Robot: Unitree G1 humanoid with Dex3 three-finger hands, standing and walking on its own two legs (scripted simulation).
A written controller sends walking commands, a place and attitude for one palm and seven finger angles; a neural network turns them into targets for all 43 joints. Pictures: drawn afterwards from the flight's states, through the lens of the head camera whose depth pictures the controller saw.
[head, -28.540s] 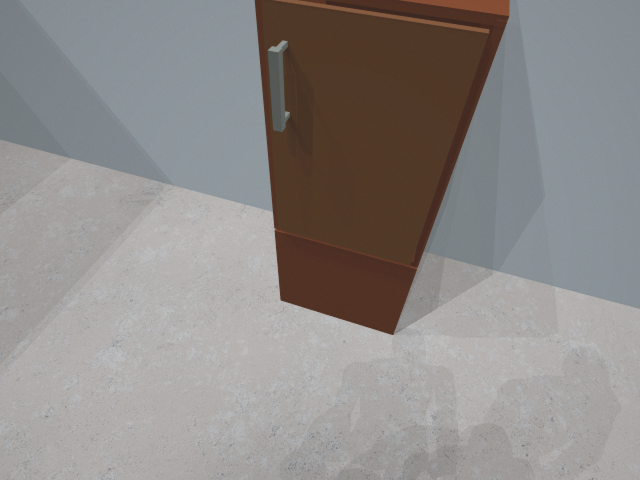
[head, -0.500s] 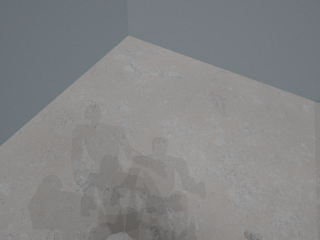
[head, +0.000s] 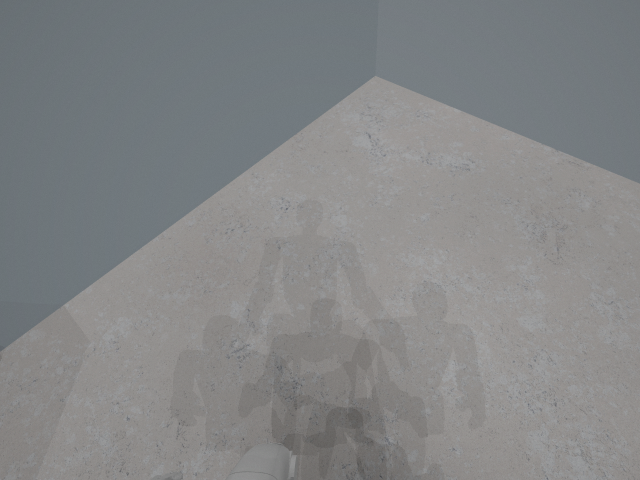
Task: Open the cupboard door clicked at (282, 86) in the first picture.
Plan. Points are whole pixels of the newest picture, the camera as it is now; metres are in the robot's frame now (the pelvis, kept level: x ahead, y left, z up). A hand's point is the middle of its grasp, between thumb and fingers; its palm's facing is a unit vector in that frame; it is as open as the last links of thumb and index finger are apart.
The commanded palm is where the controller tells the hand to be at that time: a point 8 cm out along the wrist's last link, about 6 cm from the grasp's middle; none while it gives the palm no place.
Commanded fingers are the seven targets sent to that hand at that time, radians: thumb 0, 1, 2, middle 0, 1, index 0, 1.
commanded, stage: turn to face it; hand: left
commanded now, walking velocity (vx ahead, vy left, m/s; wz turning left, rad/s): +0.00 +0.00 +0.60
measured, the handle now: out of the picture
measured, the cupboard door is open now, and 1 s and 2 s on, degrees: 41 41 41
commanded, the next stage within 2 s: none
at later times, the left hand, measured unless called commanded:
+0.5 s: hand out of the picture +0.00 +0.26 -0.17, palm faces +0.34 -0.91 -0.25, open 7.4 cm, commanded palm none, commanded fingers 0.00 0.90 0.90 -0.20 -0.30 -0.20 -0.30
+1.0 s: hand out of the picture -0.01 +0.17 -0.15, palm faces +0.58 -0.77 -0.26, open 7.3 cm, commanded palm none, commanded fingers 0.00 0.90 0.90 -0.20 -0.30 -0.20 -0.30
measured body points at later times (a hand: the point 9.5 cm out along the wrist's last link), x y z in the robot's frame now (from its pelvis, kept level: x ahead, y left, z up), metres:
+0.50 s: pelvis +0.00 +0.02 +0.00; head +0.05 +0.06 +0.44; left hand -0.01 +0.30 -0.15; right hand +0.17 -0.18 -0.14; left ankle -0.02 +0.12 -0.74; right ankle +0.02 -0.14 -0.66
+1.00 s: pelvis +0.04 -0.02 +0.00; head +0.10 +0.00 +0.45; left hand -0.04 +0.21 -0.13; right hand +0.25 -0.20 -0.16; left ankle -0.06 +0.09 -0.67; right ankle +0.06 -0.11 -0.74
